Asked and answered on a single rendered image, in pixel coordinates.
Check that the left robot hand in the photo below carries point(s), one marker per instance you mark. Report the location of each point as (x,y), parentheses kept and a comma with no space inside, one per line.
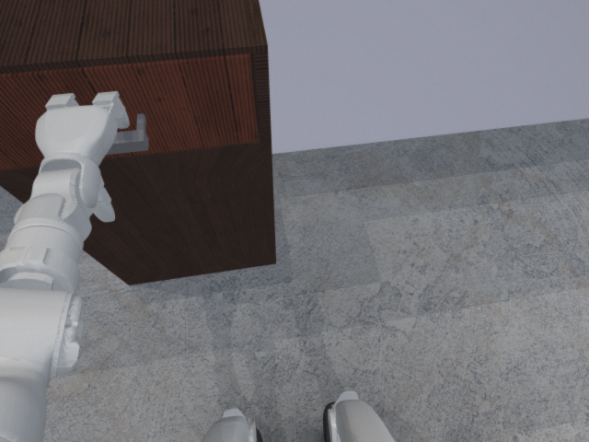
(88,131)

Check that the robot left forearm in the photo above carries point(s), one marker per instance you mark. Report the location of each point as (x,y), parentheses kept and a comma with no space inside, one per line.
(47,240)

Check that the drawer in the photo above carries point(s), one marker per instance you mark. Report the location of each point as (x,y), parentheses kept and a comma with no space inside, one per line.
(187,103)

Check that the robot left thigh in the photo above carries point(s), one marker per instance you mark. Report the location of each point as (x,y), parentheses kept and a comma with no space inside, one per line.
(232,429)

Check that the robot right shin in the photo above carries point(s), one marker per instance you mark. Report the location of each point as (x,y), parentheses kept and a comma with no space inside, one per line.
(348,395)

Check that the handle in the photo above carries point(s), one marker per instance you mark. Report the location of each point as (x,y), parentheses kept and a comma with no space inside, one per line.
(131,141)

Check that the cabinet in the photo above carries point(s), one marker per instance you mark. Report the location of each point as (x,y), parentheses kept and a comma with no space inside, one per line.
(177,213)

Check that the left robot upper arm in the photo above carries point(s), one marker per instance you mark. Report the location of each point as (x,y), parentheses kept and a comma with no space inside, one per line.
(40,337)

